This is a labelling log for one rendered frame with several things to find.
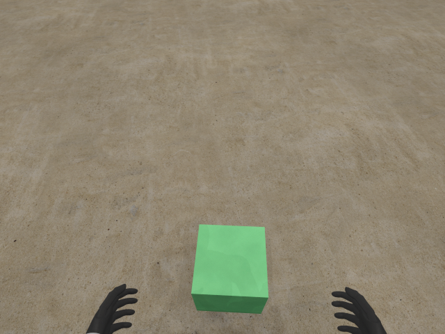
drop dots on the carton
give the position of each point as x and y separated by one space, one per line
230 272

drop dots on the right robot hand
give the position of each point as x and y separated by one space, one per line
364 318

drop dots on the left robot hand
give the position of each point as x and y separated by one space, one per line
102 322

